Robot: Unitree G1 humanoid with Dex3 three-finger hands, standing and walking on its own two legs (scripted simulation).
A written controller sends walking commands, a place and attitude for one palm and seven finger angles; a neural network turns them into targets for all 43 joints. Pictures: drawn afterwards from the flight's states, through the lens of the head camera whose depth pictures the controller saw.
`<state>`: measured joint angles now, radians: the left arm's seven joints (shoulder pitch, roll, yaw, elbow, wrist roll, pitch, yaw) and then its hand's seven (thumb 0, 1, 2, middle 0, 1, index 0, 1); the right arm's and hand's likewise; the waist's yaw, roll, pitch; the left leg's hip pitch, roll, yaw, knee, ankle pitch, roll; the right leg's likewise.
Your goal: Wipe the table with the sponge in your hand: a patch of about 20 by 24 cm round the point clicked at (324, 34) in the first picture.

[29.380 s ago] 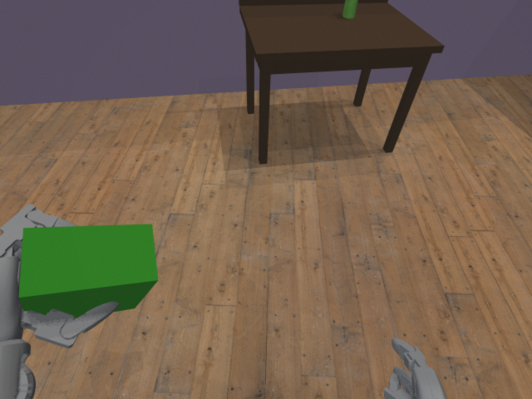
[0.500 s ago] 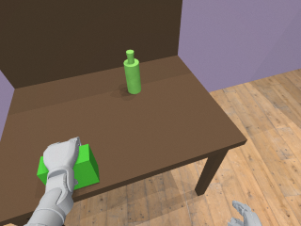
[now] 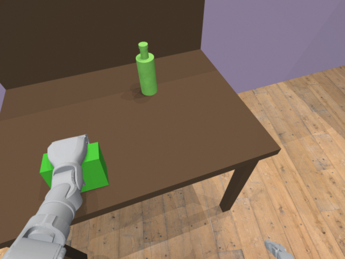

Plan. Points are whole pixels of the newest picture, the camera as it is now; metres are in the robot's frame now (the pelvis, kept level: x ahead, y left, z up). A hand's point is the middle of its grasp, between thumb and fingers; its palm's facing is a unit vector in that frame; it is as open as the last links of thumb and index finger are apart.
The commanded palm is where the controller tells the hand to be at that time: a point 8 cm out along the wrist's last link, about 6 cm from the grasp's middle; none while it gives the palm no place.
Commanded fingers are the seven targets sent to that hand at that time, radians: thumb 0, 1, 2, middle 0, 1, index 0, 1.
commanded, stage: wipe forward along the first lane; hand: left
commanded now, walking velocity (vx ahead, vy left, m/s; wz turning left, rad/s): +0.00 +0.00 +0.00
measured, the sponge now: (79, 174) +0.33 +0.29 -0.05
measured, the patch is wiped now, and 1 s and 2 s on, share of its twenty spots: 0.00 0.35 0.45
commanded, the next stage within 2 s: slide across to the middle lane in 1.22 s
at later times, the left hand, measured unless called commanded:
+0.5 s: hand (70, 147) +0.39 +0.32 -0.01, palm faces -0.14 -0.01 -0.99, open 10.6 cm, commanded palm +0.38 +0.32 +0.03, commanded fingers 0.00 0.10 1.30 -1.20 -1.60 -1.20 -1.60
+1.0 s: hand (66, 133) +0.44 +0.36 -0.01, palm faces -0.14 +0.00 -0.99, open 10.6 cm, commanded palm +0.44 +0.33 +0.02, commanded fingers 0.00 0.10 1.30 -1.20 -1.60 -1.20 -1.60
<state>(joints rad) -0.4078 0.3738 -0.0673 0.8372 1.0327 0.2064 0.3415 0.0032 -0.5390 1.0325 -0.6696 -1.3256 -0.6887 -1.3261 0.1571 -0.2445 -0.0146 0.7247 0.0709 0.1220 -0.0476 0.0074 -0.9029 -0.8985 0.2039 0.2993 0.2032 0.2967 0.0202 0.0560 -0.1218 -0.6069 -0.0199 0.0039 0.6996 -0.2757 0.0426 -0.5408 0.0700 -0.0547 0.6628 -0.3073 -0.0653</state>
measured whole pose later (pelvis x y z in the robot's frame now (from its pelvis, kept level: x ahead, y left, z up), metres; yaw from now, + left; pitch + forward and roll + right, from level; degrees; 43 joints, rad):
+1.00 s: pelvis +0.00 +0.04 -0.02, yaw -2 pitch +20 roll -5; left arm -0.79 0.58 0.01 1.18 1.07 0.13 0.31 0.01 -0.55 1.04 -0.68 -1.32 -0.70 -1.32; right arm 0.29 -0.26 -0.01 0.72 0.05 0.11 0.00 0.00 -0.90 -0.90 0.20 0.30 0.20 0.30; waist -0.08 0.05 -0.16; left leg -0.87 -0.01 0.01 0.86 -0.33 0.09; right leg -0.78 0.07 -0.06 0.76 -0.33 -0.02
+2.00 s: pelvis +0.03 +0.03 -0.01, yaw -2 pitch +20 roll -4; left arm -0.89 0.48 -0.06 1.24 1.04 0.26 0.33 0.00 -0.55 1.04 -0.68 -1.32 -0.70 -1.32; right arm 0.28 -0.25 -0.02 0.76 0.04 0.11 0.03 0.00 -0.90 -0.90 0.20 0.30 0.20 0.30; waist -0.11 0.06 -0.16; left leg -0.81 -0.01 0.01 0.80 -0.34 0.07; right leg -0.71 0.09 -0.05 0.68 -0.33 -0.03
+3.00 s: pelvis +0.03 +0.03 +0.00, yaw -1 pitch +15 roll -3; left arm -0.63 0.28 -0.17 1.02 1.00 0.36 0.43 0.00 -0.53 1.04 -0.66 -1.33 -0.68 -1.33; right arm 0.21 -0.23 -0.02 0.73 0.07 0.19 0.02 0.00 -0.90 -0.90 0.20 0.30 0.20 0.30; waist -0.03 0.04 -0.17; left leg -0.65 -0.03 0.02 0.72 -0.32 0.08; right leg -0.57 0.07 -0.03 0.63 -0.32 -0.03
